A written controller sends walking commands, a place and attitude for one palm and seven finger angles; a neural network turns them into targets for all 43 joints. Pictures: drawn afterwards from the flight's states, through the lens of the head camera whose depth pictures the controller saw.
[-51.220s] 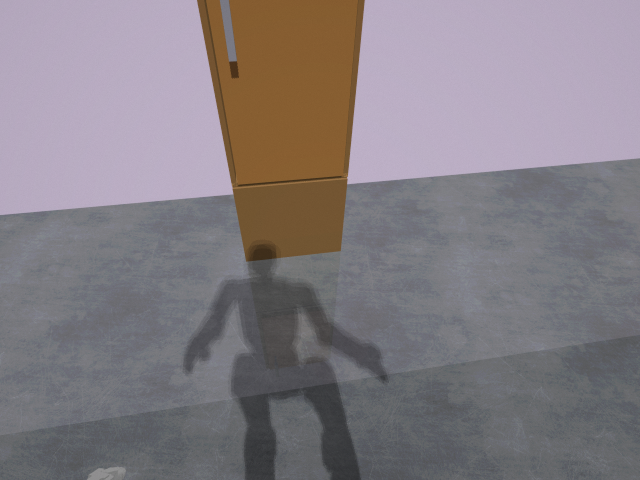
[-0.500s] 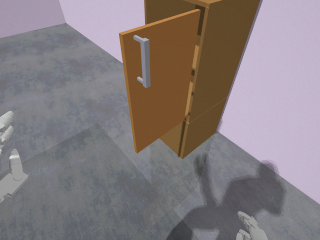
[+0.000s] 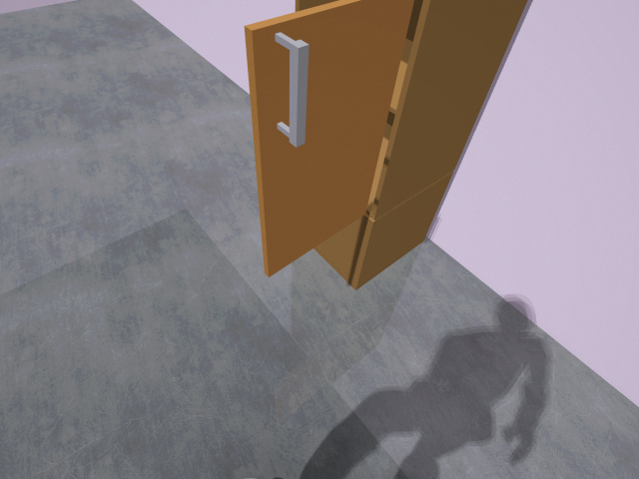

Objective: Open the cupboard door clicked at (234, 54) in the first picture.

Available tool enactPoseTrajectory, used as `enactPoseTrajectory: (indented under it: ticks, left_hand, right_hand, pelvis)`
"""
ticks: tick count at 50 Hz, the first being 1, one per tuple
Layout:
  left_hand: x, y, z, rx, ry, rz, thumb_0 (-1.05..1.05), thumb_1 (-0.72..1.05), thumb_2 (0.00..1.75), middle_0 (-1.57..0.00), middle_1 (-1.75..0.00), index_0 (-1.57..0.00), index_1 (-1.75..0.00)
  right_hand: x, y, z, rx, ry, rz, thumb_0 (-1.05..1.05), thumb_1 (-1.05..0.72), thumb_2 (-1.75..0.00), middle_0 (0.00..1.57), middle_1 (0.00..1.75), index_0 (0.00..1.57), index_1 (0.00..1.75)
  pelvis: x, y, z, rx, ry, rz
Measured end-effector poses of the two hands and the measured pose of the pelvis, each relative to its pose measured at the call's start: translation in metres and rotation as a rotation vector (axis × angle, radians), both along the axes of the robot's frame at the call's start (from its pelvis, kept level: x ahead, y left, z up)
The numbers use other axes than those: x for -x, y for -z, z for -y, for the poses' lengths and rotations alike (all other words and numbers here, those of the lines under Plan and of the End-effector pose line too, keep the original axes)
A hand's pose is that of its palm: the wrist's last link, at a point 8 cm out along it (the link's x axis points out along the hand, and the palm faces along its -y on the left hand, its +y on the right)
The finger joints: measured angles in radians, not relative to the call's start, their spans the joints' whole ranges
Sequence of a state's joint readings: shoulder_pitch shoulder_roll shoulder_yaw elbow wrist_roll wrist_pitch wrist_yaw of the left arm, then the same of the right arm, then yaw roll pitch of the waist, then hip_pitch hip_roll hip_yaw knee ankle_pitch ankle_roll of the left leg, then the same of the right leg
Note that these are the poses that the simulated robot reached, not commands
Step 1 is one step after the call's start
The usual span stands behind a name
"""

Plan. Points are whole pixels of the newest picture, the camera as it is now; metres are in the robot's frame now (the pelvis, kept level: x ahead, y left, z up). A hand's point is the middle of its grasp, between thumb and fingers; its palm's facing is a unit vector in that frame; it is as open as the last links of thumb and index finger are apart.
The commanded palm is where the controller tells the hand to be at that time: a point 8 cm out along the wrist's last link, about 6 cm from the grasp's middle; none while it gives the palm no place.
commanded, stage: let the arm hang, fingers relaxed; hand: left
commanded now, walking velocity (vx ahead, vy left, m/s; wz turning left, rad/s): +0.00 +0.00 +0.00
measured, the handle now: (290, 93) +0.62 +0.09 +0.15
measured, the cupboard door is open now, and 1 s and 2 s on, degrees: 92 92 92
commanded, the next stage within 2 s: look to check the result in 0.68 s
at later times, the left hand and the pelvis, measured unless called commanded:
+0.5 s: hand out of the picture +0.02 +0.16 -0.17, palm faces +0.03 -0.98 -0.20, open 7.4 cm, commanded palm none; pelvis +0.02 -0.01 +0.00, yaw -1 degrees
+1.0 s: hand out of the picture +0.03 +0.16 -0.17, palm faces +0.03 -0.97 -0.23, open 7.4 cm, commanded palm none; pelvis +0.04 -0.02 +0.00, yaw -1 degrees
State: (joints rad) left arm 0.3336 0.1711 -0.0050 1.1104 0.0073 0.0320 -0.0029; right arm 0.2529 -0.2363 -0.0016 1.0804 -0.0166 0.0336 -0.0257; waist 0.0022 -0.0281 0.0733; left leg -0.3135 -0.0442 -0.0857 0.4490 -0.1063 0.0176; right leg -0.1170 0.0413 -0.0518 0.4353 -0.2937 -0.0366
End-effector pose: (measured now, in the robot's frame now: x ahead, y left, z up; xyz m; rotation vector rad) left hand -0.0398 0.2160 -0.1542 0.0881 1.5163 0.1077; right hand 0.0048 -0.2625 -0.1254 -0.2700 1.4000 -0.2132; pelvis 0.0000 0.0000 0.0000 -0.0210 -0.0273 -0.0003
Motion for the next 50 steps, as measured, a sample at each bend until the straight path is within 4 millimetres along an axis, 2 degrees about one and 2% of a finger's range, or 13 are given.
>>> enactPoseTrajectory:
  ticks: [3,5,9,13,17,23,28,33,44,50]
  left_hand:
    - [0.03,-0.007,-0.004,-0.028,-0.033,-0.077,0.01,0.93,0.9,-0.2,-0.3,-0.2,-0.3]
    - [0.042,-0.013,-0.007,-0.052,-0.043,-0.11,0.01,0.93,0.9,-0.2,-0.3,-0.2,-0.3]
    - [0.047,-0.02,-0.016,-0.096,-0.045,-0.129,0.01,0.92,0.9,-0.2,-0.3,-0.2,-0.3]
    - [0.03,-0.021,-0.02,-0.124,-0.036,-0.088,0.01,0.92,0.9,-0.2,-0.3,-0.2,-0.3]
    - [0.0,-0.018,-0.018,-0.127,-0.021,-0.009,0.0,0.91,0.9,-0.2,-0.3,-0.2,-0.3]
    - [-0.047,-0.014,-0.003,-0.096,0.0,0.108,0.0,0.91,0.9,-0.2,-0.3,-0.2,-0.3]
    - [-0.072,-0.011,0.011,-0.065,0.014,0.157,0.0,0.91,0.9,-0.2,-0.3,-0.2,-0.3]
    - [-0.075,-0.01,0.012,-0.068,0.013,0.145,0.01,0.93,0.9,-0.2,-0.3,-0.2,-0.3]
    - [-0.062,-0.015,0.009,-0.095,-0.004,0.08,0.0,0.91,0.9,-0.2,-0.3,-0.2,-0.3]
    - [-0.061,-0.016,0.007,-0.108,-0.004,0.07,0.0,0.91,0.9,-0.2,-0.3,-0.2,-0.3]
  right_hand:
    - [0.018,0.007,-0.011,-0.034,0.019,-0.059,0.01,-0.9,-0.9,0.2,0.29,0.2,0.3]
    - [0.024,0.011,-0.019,-0.061,0.032,-0.078,0.01,-0.9,-0.9,0.2,0.29,0.2,0.3]
    - [0.027,0.02,-0.034,-0.112,0.051,-0.079,0.01,-0.9,-0.9,0.2,0.29,0.2,0.3]
    - [0.02,0.026,-0.046,-0.151,0.06,-0.056,0.01,-0.9,-0.9,0.2,0.29,0.2,0.3]
    - [0.01,0.029,-0.051,-0.167,0.058,-0.028,0.01,-0.9,-0.9,0.21,0.29,0.2,0.3]
    - [0.0,0.028,-0.044,-0.155,0.061,-0.005,0.01,-0.91,-0.9,0.21,0.29,0.2,0.3]
    - [-0.007,0.025,-0.037,-0.139,0.066,0.01,0.01,-0.91,-0.9,0.2,0.29,0.2,0.3]
    - [-0.012,0.023,-0.031,-0.13,0.069,0.01,0.01,-0.91,-0.9,0.2,0.29,0.2,0.3]
    - [-0.027,0.023,-0.021,-0.123,0.058,0.005,0.0,-0.9,-0.9,0.2,0.29,0.2,0.3]
    - [-0.038,0.022,-0.012,-0.111,0.05,0.023,0.0,-0.9,-0.9,0.2,0.29,0.2,0.3]
  pelvis:
    - [-0.001,-0.001,0.001,0.001,-0.003,0.004]
    - [-0.002,-0.001,0.002,0.001,-0.003,0.007]
    - [-0.004,-0.001,0.003,-0.001,0.0,0.013]
    - [-0.007,0.0,0.004,-0.005,0.005,0.018]
    - [-0.011,0.0,0.005,-0.011,0.008,0.02]
    - [-0.017,-0.001,0.007,-0.019,0.011,0.019]
    - [-0.022,-0.001,0.01,-0.022,0.014,0.016]
    - [-0.027,-0.001,0.014,-0.024,0.016,0.012]
    - [-0.036,-0.002,0.019,-0.027,0.02,0.01]
    - [-0.039,-0.002,0.022,-0.028,0.022,0.012]
